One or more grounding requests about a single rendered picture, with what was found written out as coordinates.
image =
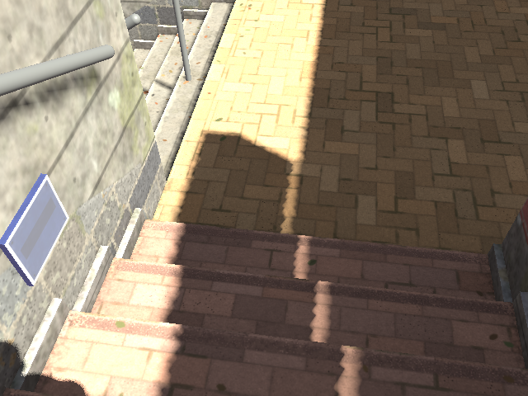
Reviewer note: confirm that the stairs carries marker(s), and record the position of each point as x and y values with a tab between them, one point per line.
170	98
201	310

